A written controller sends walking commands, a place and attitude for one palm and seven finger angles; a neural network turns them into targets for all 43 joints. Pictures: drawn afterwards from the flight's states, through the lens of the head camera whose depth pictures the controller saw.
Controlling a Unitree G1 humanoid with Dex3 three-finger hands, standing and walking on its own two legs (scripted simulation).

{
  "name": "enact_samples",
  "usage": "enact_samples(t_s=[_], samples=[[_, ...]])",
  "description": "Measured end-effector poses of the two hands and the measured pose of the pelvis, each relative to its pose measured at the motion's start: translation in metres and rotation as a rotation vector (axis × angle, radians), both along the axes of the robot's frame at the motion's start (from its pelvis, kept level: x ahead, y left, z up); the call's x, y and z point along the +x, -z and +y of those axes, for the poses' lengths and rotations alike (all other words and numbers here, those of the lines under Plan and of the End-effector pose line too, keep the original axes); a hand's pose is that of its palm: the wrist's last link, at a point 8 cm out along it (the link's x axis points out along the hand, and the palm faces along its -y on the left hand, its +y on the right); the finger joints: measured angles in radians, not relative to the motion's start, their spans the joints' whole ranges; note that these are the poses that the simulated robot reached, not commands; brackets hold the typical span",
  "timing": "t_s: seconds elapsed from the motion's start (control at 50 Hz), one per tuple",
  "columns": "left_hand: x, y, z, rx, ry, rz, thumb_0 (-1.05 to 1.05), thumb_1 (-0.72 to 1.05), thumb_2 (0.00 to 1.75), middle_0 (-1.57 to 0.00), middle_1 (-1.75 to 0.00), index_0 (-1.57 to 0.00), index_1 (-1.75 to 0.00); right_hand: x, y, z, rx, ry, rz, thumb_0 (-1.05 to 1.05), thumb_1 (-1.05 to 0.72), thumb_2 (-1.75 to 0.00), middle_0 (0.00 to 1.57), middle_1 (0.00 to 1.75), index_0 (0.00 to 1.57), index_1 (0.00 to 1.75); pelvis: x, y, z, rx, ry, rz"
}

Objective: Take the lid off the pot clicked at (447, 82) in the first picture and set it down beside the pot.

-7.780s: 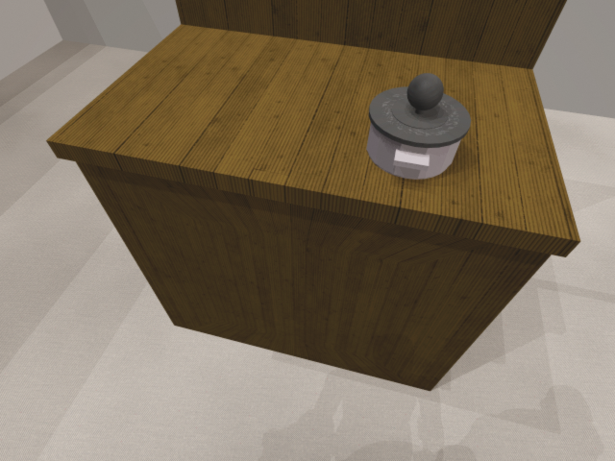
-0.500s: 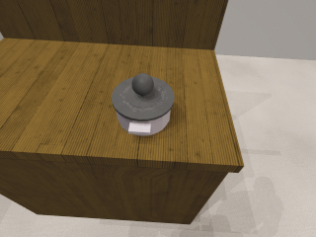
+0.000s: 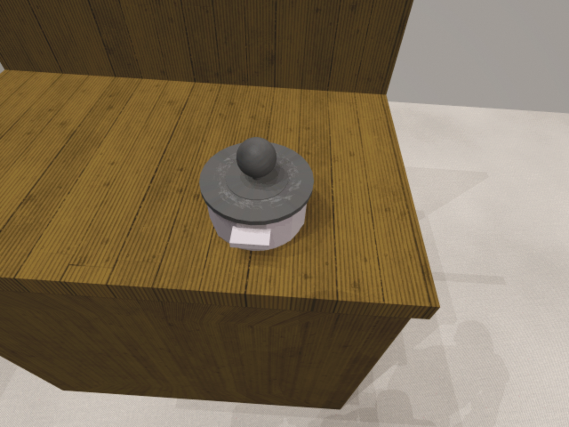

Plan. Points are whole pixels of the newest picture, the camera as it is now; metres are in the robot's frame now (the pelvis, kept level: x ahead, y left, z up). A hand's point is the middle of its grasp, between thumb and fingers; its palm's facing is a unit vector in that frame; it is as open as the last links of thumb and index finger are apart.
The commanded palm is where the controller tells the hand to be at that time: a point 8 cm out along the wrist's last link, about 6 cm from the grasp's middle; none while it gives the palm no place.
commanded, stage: look again from close up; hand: left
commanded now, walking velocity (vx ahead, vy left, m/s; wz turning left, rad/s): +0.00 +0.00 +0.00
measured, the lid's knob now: (256, 157) +0.42 +0.07 +0.17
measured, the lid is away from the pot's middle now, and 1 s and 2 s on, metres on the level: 0.00 0.00 0.00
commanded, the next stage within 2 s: shuffle to correct the standing spot in 0.18 s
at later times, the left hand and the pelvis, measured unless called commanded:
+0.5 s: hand out of the picture -0.03 +0.15 -0.18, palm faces +0.03 -0.99 -0.13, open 7.4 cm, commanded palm none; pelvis -0.01 +0.01 +0.00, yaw +0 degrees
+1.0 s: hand out of the picture -0.04 +0.11 -0.18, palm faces -0.03 -0.98 -0.18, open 7.3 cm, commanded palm none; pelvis -0.05 -0.06 -0.01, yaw -2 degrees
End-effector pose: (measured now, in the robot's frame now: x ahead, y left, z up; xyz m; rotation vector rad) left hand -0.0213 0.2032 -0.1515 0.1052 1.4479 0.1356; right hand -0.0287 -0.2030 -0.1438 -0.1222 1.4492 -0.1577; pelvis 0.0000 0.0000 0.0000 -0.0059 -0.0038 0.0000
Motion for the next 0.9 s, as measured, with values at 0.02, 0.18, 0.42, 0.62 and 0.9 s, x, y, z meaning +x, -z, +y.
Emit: enact_samples(t_s=[0.02,0.18,0.42,0.62,0.9], samples=[[-0.001,0.0,-0.001,-0.003,-0.001,0.002,0.01,0.92,0.9,-0.2,-0.3,-0.2,-0.29,0.0,0.0,0.0,-0.001,0.0,0.0,0.01,-0.91,-0.9,0.2,0.3,0.2,0.3,0.0,0.0,0.0,0.0,0.0,0.0],[-0.007,0.002,-0.004,-0.02,-0.011,0.01,0.0,0.92,0.9,-0.2,-0.3,-0.2,-0.29,0.0,-0.001,0.002,-0.007,-0.003,-0.002,0.0,-0.91,-0.9,0.2,0.3,0.2,0.3,0.0,0.0,0.003,-0.002,-0.003,-0.003],[-0.014,0.004,-0.002,-0.029,-0.011,0.024,0.0,0.91,0.9,-0.2,-0.3,-0.2,-0.29,-0.007,-0.003,0.01,-0.011,0.011,0.003,0.01,-0.92,-0.9,0.2,0.3,0.2,0.3,-0.006,0.0,0.007,-0.003,0.002,-0.003],[-0.016,0.007,0.008,0.005,0.022,0.033,0.0,0.91,0.9,-0.2,-0.3,-0.2,-0.29,-0.022,0.002,0.003,-0.025,0.051,-0.003,0.01,-0.92,-0.9,0.2,0.3,0.2,0.3,-0.027,0.005,0.003,0.018,0.029,0.005],[-0.011,0.005,-0.02,0.05,0.069,-0.046,0.0,0.92,0.9,-0.19,-0.3,-0.19,-0.29,-0.04,0.006,-0.063,-0.044,0.081,-0.032,0.01,-0.92,-0.9,0.2,0.3,0.2,0.3,-0.057,0.009,-0.042,-0.007,0.04,0.012]])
